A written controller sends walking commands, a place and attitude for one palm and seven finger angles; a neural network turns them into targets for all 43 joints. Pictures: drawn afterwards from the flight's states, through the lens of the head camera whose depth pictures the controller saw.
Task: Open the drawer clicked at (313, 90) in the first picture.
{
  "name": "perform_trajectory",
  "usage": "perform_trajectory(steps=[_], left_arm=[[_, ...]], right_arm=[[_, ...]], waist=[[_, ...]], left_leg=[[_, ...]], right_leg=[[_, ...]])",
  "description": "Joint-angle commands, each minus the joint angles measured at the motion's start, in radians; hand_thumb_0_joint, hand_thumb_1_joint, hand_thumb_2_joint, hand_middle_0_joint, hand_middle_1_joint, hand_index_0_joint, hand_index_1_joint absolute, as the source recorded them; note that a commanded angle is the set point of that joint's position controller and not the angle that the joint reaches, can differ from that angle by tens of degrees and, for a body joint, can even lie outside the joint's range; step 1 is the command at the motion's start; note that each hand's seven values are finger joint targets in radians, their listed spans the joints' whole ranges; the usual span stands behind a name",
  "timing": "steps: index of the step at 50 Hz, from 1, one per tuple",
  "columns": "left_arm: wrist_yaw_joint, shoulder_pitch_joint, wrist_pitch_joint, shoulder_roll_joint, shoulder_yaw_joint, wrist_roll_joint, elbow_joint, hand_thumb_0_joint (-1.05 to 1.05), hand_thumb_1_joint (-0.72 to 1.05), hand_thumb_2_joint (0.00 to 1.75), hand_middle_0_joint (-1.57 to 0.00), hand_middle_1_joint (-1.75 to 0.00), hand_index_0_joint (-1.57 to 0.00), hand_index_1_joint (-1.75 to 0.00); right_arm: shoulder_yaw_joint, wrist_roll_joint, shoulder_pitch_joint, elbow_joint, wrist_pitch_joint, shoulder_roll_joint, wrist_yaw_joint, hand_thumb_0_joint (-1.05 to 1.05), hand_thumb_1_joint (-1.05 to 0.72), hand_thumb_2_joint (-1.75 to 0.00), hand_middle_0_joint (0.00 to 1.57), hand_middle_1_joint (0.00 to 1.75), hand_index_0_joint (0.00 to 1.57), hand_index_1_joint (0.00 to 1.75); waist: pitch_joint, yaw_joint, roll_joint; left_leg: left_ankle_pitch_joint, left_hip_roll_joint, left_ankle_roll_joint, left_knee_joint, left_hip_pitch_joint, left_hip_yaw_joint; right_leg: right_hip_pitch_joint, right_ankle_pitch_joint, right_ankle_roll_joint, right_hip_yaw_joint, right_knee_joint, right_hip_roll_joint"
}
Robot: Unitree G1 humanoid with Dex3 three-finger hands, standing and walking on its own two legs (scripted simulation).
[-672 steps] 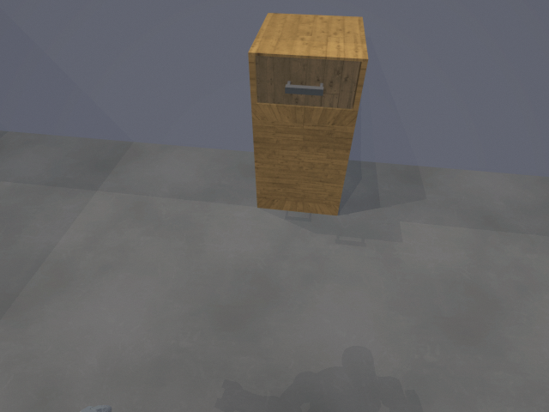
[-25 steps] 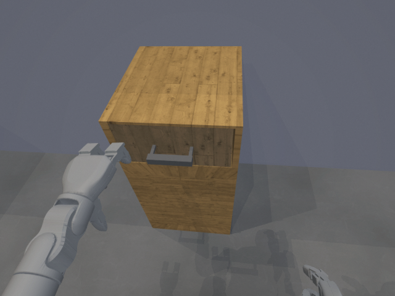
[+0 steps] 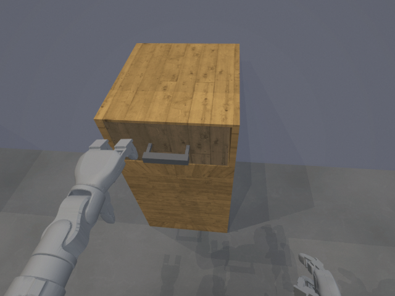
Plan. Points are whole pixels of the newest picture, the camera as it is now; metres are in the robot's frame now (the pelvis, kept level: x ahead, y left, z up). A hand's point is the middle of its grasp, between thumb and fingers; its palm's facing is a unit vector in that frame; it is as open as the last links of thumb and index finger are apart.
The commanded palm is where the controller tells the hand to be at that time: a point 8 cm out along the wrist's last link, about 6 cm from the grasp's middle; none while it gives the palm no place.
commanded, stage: move the hooked fingers above the handle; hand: left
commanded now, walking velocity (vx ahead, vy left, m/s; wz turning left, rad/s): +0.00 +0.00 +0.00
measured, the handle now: (167, 153) +0.50 +0.16 -0.08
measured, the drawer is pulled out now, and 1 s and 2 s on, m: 0.00 0.00 0.00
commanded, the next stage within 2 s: lower the fingers behind the handle in 1.90 s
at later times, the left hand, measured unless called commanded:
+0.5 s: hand (130, 171) +0.37 +0.21 +0.02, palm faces -0.02 -0.06 -1.00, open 13.8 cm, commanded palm +0.35 +0.21 +0.08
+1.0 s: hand (148, 161) +0.42 +0.19 -0.01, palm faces -0.03 -0.03 -1.00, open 13.8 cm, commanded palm +0.41 +0.19 +0.04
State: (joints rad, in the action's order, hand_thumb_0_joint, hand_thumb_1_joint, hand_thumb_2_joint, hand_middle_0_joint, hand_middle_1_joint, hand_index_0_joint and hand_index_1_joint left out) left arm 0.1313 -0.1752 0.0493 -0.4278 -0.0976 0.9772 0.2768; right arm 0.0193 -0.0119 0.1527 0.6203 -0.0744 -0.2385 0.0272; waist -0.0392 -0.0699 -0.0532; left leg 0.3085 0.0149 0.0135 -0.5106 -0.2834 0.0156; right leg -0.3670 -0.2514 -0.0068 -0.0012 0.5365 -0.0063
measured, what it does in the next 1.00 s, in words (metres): stands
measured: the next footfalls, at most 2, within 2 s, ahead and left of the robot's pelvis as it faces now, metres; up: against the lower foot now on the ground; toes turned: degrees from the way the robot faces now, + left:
none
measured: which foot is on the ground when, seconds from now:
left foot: down 0.00-1.00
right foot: down 0.00-1.00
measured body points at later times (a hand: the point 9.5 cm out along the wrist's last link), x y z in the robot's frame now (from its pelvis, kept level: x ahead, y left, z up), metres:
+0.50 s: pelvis +0.00 +0.00 -0.01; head +0.04 -0.02 +0.44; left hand +0.36 +0.21 +0.07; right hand +0.13 -0.25 -0.13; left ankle -0.03 +0.11 -0.73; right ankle +0.01 -0.12 -0.73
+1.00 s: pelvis -0.01 +0.00 -0.02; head +0.06 -0.02 +0.42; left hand +0.41 +0.19 +0.04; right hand +0.07 -0.27 -0.16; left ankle -0.03 +0.11 -0.73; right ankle +0.01 -0.12 -0.73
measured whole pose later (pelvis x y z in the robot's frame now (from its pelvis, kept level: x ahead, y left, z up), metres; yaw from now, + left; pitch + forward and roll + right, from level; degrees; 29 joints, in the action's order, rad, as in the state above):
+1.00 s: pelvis -0.01 +0.00 -0.02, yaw -1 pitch +14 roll +1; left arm 0.38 -0.59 0.03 -0.35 -0.11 1.09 0.88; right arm 0.07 0.00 0.29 0.68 -0.09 -0.25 0.01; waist -0.12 0.05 -0.04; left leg 0.38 0.01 0.01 -0.70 -0.57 0.03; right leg -0.65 -0.30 -0.01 -0.01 0.71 0.00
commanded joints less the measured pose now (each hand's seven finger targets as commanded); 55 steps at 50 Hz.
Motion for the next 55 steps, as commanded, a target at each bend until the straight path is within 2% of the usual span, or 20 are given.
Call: perform_trajectory(steps=[1, 4, 7, 9, 10, 13, 15, 18, 21, 23, 26, 36, 40, 44, 45, 48, 50, 52, 54, 55], left_arm=[[0.076, -0.335, 0.012, -0.203, 0.13, 0.008, -0.162, 0.0, -0.5, 0.3, -0.3, -1.2, -0.3, -1.2], [0.088, -0.301, -0.001, -0.218, 0.153, 0.01, -0.124, 0.0, -0.5, 0.3, -0.3, -1.2, -0.3, -1.2], [0.092, -0.318, -0.008, -0.175, 0.109, 0.013, -0.124, 0.0, -0.5, 0.3, -0.3, -1.2, -0.3, -1.2], [0.098, -0.315, -0.007, -0.174, 0.107, 0.018, -0.139, 0.0, -0.5, 0.3, -0.3, -1.2, -0.3, -1.2], [0.101, -0.337, -0.007, -0.134, 0.069, 0.016, -0.145, 0.0, -0.5, 0.3, -0.3, -1.2, -0.3, -1.2], [0.117, -0.357, -0.005, -0.186, 0.119, 0.027, -0.098, 0.0, -0.5, 0.3, -0.3, -1.2, -0.3, -1.2], [0.133, -0.387, -0.002, -0.142, 0.076, 0.036, -0.113, 0.0, -0.5, 0.3, -0.3, -1.2, -0.3, -1.2], [0.158, -0.407, -0.014, -0.184, 0.121, 0.047, -0.034, 0.0, -0.5, 0.3, -0.3, -1.2, -0.3, -1.2], [0.173, -0.472, -0.023, -0.15, 0.084, 0.053, 0.01, 0.0, -0.5, 0.3, -0.3, -1.2, -0.3, -1.2], [0.176, -0.472, -0.032, -0.181, 0.112, 0.057, 0.069, 0.0, -0.5, 0.3, -0.3, -1.2, -0.3, -1.2], [0.175, -0.53, -0.03, -0.139, 0.064, 0.06, 0.126, 0.0, -0.5, 0.3, -0.3, -1.2, -0.3, -1.2], [0.214, -0.644, 0.028, -0.145, 0.082, 0.083, 0.246, 0.0, -0.5, 0.3, -0.3, -1.2, -0.3, -1.2], [0.252, -0.723, 0.017, -0.111, 0.052, 0.099, 0.306, 0.0, -0.5, 0.3, -0.3, -1.2, -0.3, -1.2], [0.284, -0.784, 0.004, -0.142, 0.078, 0.114, 0.351, 0.0, -0.5, 0.3, -0.3, -1.2, -0.3, -1.2], [0.289, -0.799, 0.0, -0.112, 0.054, 0.112, 0.361, 0.0, -0.5, 0.3, -0.3, -1.2, -0.3, -1.2], [0.3, -0.839, -0.018, -0.121, 0.065, 0.114, 0.433, 0.0, -0.5, 0.3, -0.3, -1.2, -0.3, -1.2], [0.304, -0.874, -0.03, -0.096, 0.035, 0.117, 0.464, 0.0, -0.5, 0.3, -0.3, -1.2, -0.3, -1.2], [0.307, -0.886, -0.039, -0.141, 0.068, 0.123, 0.503, 0.0, -0.5, 0.3, -0.3, -1.2, -0.3, -1.2], [0.307, -0.912, -0.04, -0.105, 0.044, 0.122, 0.518, 0.0, -0.5, 0.3, -0.3, -1.2, -0.3, -1.2], [0.308, -0.926, -0.04, -0.115, 0.049, 0.124, 0.529, 0.0, -0.5, 0.3, -0.3, -1.2, -0.3, -1.2]], right_arm=[[0.051, 0.0, -0.037, -0.125, 0.037, -0.109, 0.003, 0.0, -0.9, -0.9, 0.2, 0.3, 0.2, 0.3], [0.052, -0.002, -0.031, -0.131, 0.03, -0.114, 0.001, 0.0, -0.9, -0.9, 0.2, 0.3, 0.2, 0.3], [0.058, -0.003, -0.028, -0.129, 0.027, -0.115, -0.004, 0.0, -0.9, -0.9, 0.2, 0.3, 0.2, 0.3], [0.063, -0.001, -0.02, -0.132, 0.026, -0.119, -0.006, 0.0, -0.9, -0.9, 0.2, 0.3, 0.2, 0.3], [0.064, 0.0, -0.015, -0.132, 0.026, -0.116, -0.008, 0.0, -0.9, -0.9, 0.2, 0.3, 0.2, 0.3], [0.07, 0.001, 0.006, -0.119, 0.024, -0.126, -0.005, 0.0, -0.9, -0.9, 0.2, 0.3, 0.2, 0.3], [0.07, 0.001, 0.006, -0.121, 0.022, -0.117, -0.008, 0.0, -0.9, -0.9, 0.2, 0.3, 0.2, 0.3], [0.073, 0.0, 0.026, -0.103, 0.019, -0.126, -0.006, 0.0, -0.9, -0.9, 0.2, 0.3, 0.2, 0.3], [0.074, -0.004, 0.036, -0.096, 0.022, -0.123, -0.005, 0.0, -0.9, -0.9, 0.2, 0.3, 0.2, 0.3], [0.075, -0.005, 0.045, -0.091, 0.019, -0.131, -0.003, 0.0, -0.9, -0.9, 0.2, 0.3, 0.2, 0.3], [0.074, -0.006, 0.055, -0.088, 0.02, -0.127, 0.0, 0.0, -0.9, -0.9, 0.2, 0.3, 0.2, 0.3], [0.089, 0.006, 0.128, -0.068, 0.017, -0.131, -0.005, 0.0, -0.9, -0.9, 0.2, 0.3, 0.2, 0.3], [0.092, 0.009, 0.146, -0.054, 0.013, -0.133, -0.014, 0.0, -0.9, -0.9, 0.2, 0.3, 0.2, 0.3], [0.095, 0.014, 0.166, -0.046, 0.008, -0.138, -0.016, 0.0, -0.9, -0.9, 0.2, 0.3, 0.2, 0.3], [0.096, 0.016, 0.17, -0.043, 0.008, -0.136, -0.018, 0.0, -0.9, -0.9, 0.2, 0.3, 0.2, 0.3], [0.096, 0.017, 0.185, -0.032, 0.006, -0.14, -0.017, 0.0, -0.9, -0.9, 0.2, 0.3, 0.2, 0.3], [0.095, 0.017, 0.194, -0.03, 0.008, -0.142, -0.017, 0.0, -0.9, -0.9, 0.2, 0.3, 0.2, 0.3], [0.093, 0.017, 0.205, -0.027, 0.007, -0.147, -0.015, 0.0, -0.9, -0.9, 0.2, 0.3, 0.2, 0.3], [0.095, 0.021, 0.22, -0.028, 0.009, -0.143, -0.015, 0.0, -0.9, -0.9, 0.2, 0.3, 0.2, 0.3], [0.094, 0.021, 0.227, -0.022, 0.01, -0.145, -0.015, 0.0, -0.9, -0.9, 0.2, 0.3, 0.2, 0.3]], waist=[[-0.282, 0.023, 0.046], [-0.3, 0.013, 0.06], [-0.302, 0.027, 0.048], [-0.316, 0.028, 0.035], [-0.313, 0.041, 0.039], [-0.309, 0.038, 0.077], [-0.32, 0.046, 0.034], [-0.314, 0.044, 0.07], [-0.324, 0.058, 0.061], [-0.324, 0.058, 0.065], [-0.309, 0.077, 0.063], [-0.392, 0.09, 0.067], [-0.389, 0.111, 0.051], [-0.436, 0.115, 0.05], [-0.446, 0.124, 0.044], [-0.433, 0.136, 0.082], [-0.415, 0.152, 0.059], [-0.422, 0.151, 0.074], [-0.451, 0.158, 0.06], [-0.446, 0.163, 0.056]], left_leg=[[-0.327, 0.014, 0.015, 0.025, 0.021, 0.025], [-0.35, 0.014, 0.015, 0.02, -0.008, 0.026], [-0.36, 0.012, 0.015, 0.009, -0.006, 0.029], [-0.373, 0.009, 0.015, 0.002, 0.003, 0.028], [-0.374, 0.008, 0.015, -0.004, 0.009, 0.025], [-0.352, 0.007, 0.016, -0.007, -0.015, 0.02], [-0.358, 0.009, 0.014, -0.015, -0.002, 0.02], [-0.336, 0.008, 0.015, -0.018, -0.035, 0.022], [-0.322, 0.009, 0.017, -0.026, -0.045, 0.027], [-0.306, 0.012, 0.017, -0.03, -0.063, 0.026], [-0.278, 0.013, 0.02, -0.04, -0.077, 0.031], [-0.315, 0.016, 0.022, -0.094, -0.121, 0.028], [-0.297, 0.014, 0.021, -0.11, -0.135, 0.025], [-0.295, 0.015, 0.022, -0.123, -0.155, 0.023], [-0.306, 0.014, 0.023, -0.129, -0.149, 0.025], [-0.278, 0.016, 0.026, -0.137, -0.191, 0.026], [-0.241, 0.014, 0.026, -0.139, -0.199, 0.029], [-0.217, 0.016, 0.028, -0.143, -0.225, 0.029], [-0.232, 0.017, 0.028, -0.156, -0.221, 0.029], [-0.227, 0.016, 0.028, -0.162, -0.232, 0.028]], right_leg=[[0.166, 0.265, -0.037, -0.004, -0.029, 0.017], [0.194, 0.307, -0.036, -0.009, -0.016, 0.015], [0.167, 0.319, -0.037, -0.009, -0.006, 0.017], [0.159, 0.312, -0.039, -0.007, 0.0, 0.02], [0.141, 0.312, -0.039, -0.002, 0.003, 0.02], [0.132, 0.287, -0.039, -0.002, 0.008, 0.025], [0.113, 0.285, -0.042, 0.001, 0.017, 0.022], [0.113, 0.273, -0.042, 0.0, 0.021, 0.026], [0.098, 0.271, -0.041, 0.0, 0.029, 0.023], [0.097, 0.258, -0.041, -0.002, 0.031, 0.026], [0.068, 0.242, -0.039, 0.001, 0.032, 0.024], [0.038, 0.288, -0.041, 0.001, 0.079, 0.027], [-0.016, 0.256, -0.043, 0.009, 0.094, 0.031], [-0.013, 0.256, -0.042, 0.006, 0.109, 0.032], [-0.02, 0.267, -0.041, 0.008, 0.112, 0.032], [-0.03, 0.252, -0.039, 0.006, 0.113, 0.033], [-0.065, 0.218, -0.036, 0.006, 0.109, 0.033], [-0.062, 0.199, -0.035, 0.001, 0.112, 0.033], [-0.068, 0.214, -0.035, 0.003, 0.123, 0.036], [-0.084, 0.207, -0.036, 0.003, 0.128, 0.036]])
